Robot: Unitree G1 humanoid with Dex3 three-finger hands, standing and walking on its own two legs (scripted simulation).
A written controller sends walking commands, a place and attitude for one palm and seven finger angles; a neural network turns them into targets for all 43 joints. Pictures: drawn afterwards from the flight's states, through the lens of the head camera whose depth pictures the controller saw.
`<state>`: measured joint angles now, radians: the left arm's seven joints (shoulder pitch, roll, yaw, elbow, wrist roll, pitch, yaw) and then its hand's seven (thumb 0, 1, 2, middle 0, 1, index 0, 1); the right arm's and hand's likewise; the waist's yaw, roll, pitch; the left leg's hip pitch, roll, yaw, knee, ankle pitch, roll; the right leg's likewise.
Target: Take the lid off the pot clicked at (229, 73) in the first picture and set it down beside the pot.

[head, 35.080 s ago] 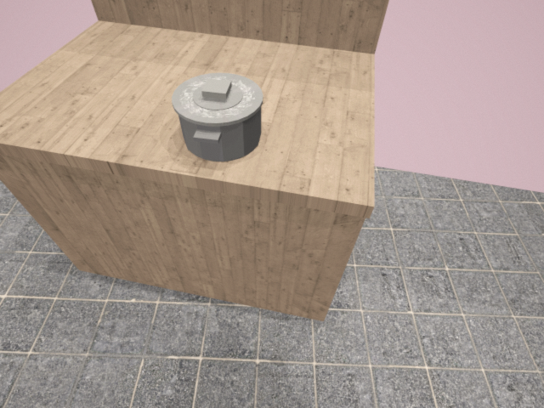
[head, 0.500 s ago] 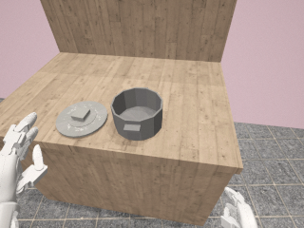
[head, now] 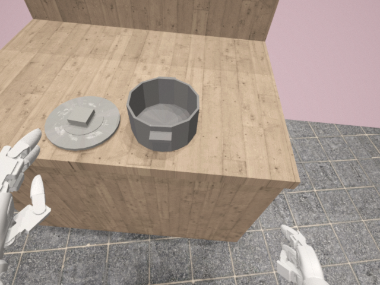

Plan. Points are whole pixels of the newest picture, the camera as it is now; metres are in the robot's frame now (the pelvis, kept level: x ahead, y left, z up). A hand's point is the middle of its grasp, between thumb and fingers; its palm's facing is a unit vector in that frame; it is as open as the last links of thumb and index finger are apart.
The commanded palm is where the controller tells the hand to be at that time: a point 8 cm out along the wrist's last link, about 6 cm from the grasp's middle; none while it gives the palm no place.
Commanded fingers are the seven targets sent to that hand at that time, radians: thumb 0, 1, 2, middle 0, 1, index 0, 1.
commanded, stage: step back with the hand held close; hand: left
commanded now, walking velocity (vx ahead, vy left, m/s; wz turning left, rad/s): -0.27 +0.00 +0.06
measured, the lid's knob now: (81, 115) +0.51 +0.33 -0.01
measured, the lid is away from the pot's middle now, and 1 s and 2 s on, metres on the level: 0.23 0.23 0.23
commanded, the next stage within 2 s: stop stepping back and stand still in 1.00 s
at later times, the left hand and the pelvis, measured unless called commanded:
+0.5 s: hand out of the picture +0.12 +0.26 +0.14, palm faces +0.32 -0.85 -0.42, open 7.4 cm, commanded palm +0.06 +0.30 +0.18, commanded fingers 0.00 0.90 0.90 -0.20 -0.30 -0.20 -0.30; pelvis -0.06 +0.02 -0.02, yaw +1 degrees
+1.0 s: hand out of the picture +0.01 +0.25 +0.17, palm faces +0.25 -0.86 -0.45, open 7.4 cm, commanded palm -0.03 +0.31 +0.18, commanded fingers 0.00 0.90 0.90 -0.20 -0.30 -0.20 -0.30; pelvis -0.16 +0.03 -0.02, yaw +1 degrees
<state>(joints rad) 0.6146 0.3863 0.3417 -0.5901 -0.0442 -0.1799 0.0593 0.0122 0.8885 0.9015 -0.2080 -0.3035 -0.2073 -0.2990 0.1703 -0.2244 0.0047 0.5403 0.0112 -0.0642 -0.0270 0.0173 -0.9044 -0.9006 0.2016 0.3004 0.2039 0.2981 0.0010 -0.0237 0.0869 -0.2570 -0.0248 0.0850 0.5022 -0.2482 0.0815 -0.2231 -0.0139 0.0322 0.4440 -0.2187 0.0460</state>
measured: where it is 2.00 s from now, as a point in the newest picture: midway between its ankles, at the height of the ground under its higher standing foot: outside the picture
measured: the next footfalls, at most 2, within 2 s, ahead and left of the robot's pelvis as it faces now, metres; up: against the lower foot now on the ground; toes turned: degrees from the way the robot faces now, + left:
right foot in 0.78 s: -0.13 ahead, -0.13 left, +0.00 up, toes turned -3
right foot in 1.32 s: -0.31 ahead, -0.01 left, +0.00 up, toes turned +5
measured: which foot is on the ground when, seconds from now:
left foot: down 0.00-1.00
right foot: down 0.00-0.48, up 0.50-0.76, down 0.78-1.00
